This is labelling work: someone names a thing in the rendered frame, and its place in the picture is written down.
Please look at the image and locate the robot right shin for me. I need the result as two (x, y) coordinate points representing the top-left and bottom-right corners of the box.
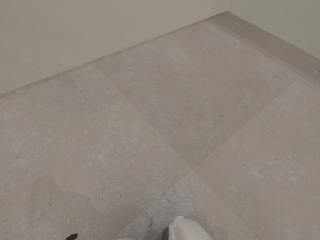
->
(168, 216), (184, 240)

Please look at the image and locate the robot right thigh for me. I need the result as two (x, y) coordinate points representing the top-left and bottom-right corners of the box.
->
(168, 219), (213, 240)

